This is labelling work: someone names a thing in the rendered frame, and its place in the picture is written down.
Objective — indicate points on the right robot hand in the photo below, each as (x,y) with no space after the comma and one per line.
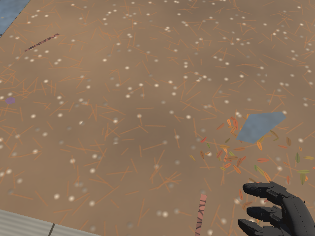
(293,219)

